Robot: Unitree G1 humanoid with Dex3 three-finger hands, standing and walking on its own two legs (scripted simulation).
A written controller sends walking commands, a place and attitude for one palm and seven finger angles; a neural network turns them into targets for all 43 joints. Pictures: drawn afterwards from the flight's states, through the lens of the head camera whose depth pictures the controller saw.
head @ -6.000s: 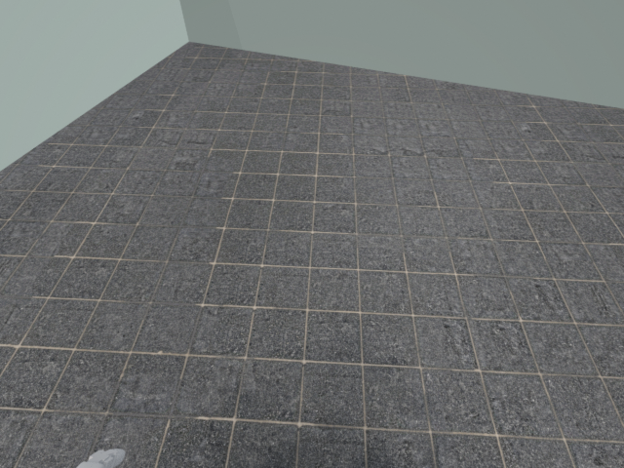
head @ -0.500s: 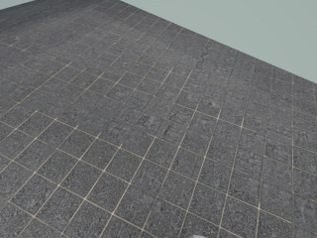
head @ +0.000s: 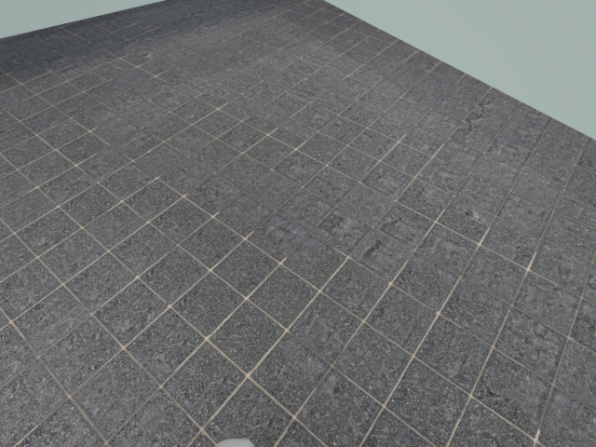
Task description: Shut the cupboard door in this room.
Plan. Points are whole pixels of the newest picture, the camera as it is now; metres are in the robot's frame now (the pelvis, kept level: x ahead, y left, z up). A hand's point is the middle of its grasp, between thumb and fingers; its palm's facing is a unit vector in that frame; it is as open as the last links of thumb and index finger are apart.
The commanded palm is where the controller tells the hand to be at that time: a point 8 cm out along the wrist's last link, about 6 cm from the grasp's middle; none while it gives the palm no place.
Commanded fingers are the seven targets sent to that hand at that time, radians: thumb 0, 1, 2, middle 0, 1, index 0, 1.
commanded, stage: turn or walk to find it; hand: left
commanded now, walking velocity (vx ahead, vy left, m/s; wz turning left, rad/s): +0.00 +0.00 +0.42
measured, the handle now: out of the picture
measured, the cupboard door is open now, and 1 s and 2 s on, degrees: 89 89 89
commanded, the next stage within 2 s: none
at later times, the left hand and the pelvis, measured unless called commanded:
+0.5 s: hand out of the picture +0.04 +0.23 -0.15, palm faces +0.22 -0.94 -0.27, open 7.4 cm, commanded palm none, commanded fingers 0.00 0.90 0.90 -0.20 -0.30 -0.20 -0.30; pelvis -0.03 +0.01 +0.00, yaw +11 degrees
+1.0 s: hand out of the picture -0.13 +0.24 -0.19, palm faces +0.45 -0.86 -0.24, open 7.4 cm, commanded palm none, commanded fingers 0.00 0.90 0.90 -0.20 -0.30 -0.20 -0.30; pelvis -0.08 +0.03 -0.01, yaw +25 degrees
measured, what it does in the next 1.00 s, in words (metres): steps on the spot, turning left: left foot, then right foot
